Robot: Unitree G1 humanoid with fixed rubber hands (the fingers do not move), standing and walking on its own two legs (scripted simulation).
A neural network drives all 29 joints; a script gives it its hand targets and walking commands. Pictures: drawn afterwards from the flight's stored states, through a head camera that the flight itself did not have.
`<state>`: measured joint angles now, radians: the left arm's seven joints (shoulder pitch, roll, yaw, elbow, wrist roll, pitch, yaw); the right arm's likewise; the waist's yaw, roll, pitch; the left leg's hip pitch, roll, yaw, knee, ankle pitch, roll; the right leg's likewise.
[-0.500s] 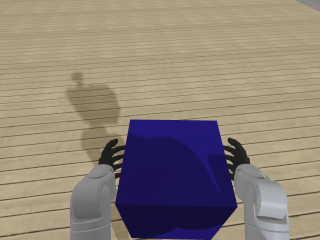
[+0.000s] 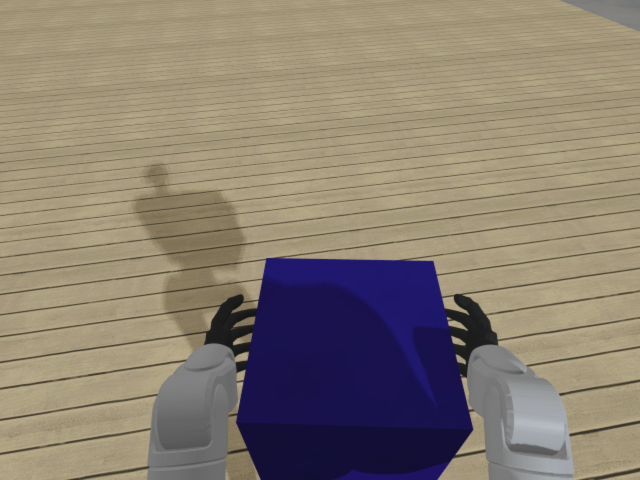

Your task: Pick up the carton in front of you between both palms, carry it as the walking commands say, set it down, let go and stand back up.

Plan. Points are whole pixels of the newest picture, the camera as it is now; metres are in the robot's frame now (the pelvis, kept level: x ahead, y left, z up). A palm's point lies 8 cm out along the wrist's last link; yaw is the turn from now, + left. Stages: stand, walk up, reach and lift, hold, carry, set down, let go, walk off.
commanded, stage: carry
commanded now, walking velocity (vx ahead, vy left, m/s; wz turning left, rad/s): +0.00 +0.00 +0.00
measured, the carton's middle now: (346, 381) +0.27 +0.00 +0.00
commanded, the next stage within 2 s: none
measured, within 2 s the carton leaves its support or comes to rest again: neither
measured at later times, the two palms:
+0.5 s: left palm (226, 382) +0.24 +0.15 +0.04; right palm (480, 386) +0.24 -0.15 +0.04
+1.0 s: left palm (220, 357) +0.27 +0.16 +0.05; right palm (467, 359) +0.27 -0.14 +0.05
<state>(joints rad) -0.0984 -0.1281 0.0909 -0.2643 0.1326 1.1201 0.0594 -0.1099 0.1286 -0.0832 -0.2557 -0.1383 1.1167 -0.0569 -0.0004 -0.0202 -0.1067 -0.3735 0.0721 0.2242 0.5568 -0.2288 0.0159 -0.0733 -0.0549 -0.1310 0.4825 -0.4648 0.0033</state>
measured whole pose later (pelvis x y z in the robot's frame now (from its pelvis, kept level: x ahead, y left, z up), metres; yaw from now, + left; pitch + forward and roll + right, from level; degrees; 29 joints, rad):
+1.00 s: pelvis -0.01 +0.01 +0.01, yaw +0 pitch +2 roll +0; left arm -0.19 -0.14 0.14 0.14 0.24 0.75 0.02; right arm -0.18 0.14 -0.18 0.14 -0.22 0.73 0.00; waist 0.01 -0.03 -0.11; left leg -0.36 0.08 0.21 0.56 -0.32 -0.01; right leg -0.03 -0.04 -0.13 0.38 -0.38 0.00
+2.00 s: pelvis +0.36 +0.00 +0.01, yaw +0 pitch +4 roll +0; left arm -0.19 -0.14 0.16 0.12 0.23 0.73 0.02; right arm -0.20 0.14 -0.17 0.14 -0.22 0.72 -0.01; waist 0.00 -0.02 -0.11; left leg -0.28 0.06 0.20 0.49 -0.26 0.01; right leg -0.18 -0.09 -0.19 0.49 -0.34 0.04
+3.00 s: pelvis +0.31 -0.01 +0.01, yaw +0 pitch +2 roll +0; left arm -0.20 -0.14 0.17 0.15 0.23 0.74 0.02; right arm -0.21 0.14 -0.18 0.16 -0.24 0.73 -0.01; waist 0.00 0.00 -0.10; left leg -0.32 0.08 0.19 0.49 -0.20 0.02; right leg -0.21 -0.07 -0.19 0.49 -0.30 0.01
